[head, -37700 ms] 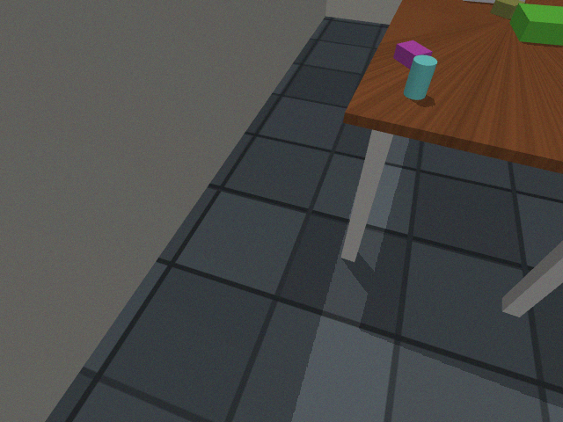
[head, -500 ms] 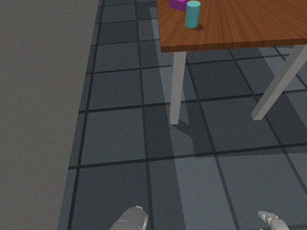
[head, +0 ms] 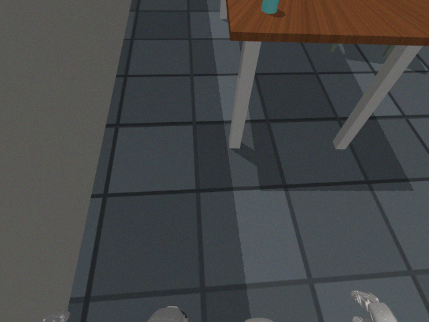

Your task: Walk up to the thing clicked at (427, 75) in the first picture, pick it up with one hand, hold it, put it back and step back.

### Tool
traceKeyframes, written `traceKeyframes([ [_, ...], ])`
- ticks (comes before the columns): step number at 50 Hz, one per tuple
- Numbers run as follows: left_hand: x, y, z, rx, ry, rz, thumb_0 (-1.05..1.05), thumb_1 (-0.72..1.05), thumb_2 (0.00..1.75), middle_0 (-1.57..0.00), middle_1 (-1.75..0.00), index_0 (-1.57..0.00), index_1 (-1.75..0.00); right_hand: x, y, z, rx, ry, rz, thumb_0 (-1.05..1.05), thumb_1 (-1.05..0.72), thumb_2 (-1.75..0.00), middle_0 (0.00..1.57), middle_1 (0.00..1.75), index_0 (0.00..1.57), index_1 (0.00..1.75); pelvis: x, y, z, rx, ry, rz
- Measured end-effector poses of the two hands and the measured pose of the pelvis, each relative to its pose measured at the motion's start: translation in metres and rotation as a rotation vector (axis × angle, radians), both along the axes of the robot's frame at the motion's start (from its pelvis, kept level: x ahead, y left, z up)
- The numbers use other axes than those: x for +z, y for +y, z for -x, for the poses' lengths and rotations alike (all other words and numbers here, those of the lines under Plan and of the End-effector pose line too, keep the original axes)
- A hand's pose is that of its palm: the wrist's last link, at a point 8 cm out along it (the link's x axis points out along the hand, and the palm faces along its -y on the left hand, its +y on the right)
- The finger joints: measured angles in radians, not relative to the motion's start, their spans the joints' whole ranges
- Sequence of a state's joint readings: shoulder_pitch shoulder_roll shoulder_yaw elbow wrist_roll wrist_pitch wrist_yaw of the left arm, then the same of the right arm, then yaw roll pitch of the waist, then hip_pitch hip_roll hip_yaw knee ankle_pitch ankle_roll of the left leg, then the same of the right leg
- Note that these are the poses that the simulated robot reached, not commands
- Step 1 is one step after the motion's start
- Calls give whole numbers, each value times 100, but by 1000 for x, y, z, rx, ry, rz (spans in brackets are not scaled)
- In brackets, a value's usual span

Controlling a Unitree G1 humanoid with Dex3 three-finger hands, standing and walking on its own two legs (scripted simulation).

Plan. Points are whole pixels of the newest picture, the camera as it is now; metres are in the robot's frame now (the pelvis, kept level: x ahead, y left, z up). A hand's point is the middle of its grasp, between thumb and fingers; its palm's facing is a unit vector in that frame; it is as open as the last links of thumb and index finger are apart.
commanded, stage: step back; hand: right
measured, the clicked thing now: out of the picture +1.12 -0.17 +0.04
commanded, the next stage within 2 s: stand in 1.00 s
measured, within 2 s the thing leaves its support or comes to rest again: neither
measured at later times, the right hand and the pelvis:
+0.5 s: hand out of the picture +0.01 -0.25 -0.15, palm faces -0.01 +0.94 -0.34, open 7.4 cm; pelvis -0.05 +0.00 +0.00, yaw -1 degrees
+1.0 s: hand out of the picture +0.08 -0.23 -0.14, palm faces -0.03 +0.93 -0.37, open 7.4 cm; pelvis -0.01 +0.02 +0.01, yaw +1 degrees
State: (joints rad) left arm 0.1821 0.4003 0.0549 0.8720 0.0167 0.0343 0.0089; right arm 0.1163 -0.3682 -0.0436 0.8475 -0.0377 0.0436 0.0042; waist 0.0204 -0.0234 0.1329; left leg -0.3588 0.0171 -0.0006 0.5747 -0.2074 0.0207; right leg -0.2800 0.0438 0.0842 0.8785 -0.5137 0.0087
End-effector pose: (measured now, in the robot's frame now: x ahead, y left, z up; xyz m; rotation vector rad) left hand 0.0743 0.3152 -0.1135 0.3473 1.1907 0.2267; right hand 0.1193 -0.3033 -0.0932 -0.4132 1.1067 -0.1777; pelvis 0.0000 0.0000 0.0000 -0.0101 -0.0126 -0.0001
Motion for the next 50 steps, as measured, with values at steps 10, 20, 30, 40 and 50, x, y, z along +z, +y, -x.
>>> traceKeyframes([
  [10, 11, -17, 79, 10, 65, -23, 0, 90, 90, -21, -30, -21, -30, -16, -14, 62, -77, 12, -64, 1, -90, -90, 20, 30, 21, 30, 2, -10, 33, -43, -33, -16],
  [20, 5, 5, 72, 16, -11, -8, 0, 90, 90, -21, -30, -21, -30, -23, 11, 107, -67, 84, -60, 1, -90, -90, 20, 30, 21, 30, -1, 6, 53, 4, -49, -44],
  [30, 8, -4, 61, -11, -45, 1, 0, 90, 90, -21, -30, -21, -30, -18, 3, 107, -94, 58, -62, 1, -90, -90, 20, 30, 21, 31, 1, -1, 51, -7, -42, 11],
  [40, -2, 13, 38, 27, -17, 33, 0, 90, 90, -21, -30, -21, -30, -13, 13, 88, -78, 96, -15, 1, -90, -90, 20, 30, 21, 30, 1, 20, 26, 16, -25, -18],
  [50, -1, 16, -2, 11, -29, 32, 0, 90, 90, -21, -30, -21, -30, -11, 31, 42, -64, 69, -40, 1, -90, -90, 20, 30, 21, 30, 5, 22, 5, 20, -2, -1],
])
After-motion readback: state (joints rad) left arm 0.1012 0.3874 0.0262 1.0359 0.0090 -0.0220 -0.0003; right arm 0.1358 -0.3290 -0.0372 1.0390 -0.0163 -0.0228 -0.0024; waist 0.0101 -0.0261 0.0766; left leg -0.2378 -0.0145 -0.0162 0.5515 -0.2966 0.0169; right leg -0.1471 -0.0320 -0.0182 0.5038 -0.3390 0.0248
